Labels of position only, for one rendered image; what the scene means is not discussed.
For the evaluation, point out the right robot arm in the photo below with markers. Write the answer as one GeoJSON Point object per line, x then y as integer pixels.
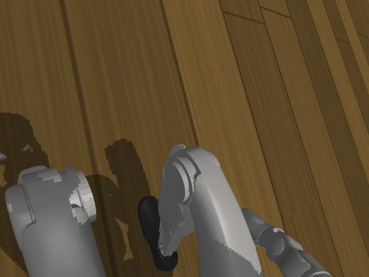
{"type": "Point", "coordinates": [289, 255]}

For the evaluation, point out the right robot hand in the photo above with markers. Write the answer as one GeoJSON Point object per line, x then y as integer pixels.
{"type": "Point", "coordinates": [255, 224]}

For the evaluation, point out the right robot foot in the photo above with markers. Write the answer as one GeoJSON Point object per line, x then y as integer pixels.
{"type": "Point", "coordinates": [150, 223]}

